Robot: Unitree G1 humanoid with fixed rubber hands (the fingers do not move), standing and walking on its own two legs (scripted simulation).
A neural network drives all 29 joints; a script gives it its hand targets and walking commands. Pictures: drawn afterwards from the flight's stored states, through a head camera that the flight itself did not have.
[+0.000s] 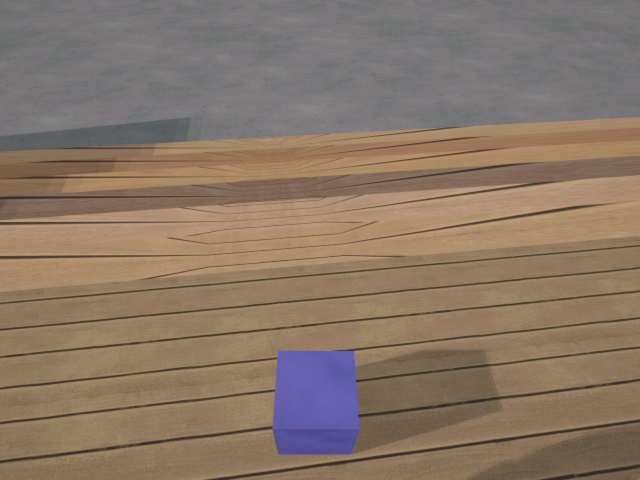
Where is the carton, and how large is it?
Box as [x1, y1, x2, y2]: [272, 351, 358, 454]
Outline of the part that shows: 278,351 272,427 278,454 350,454 358,431 353,351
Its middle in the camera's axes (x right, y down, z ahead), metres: -0.01 +0.47 +1.08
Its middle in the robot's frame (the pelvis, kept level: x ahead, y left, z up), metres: +0.43 +0.00 -0.65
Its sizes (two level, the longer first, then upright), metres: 0.210 0.200 0.250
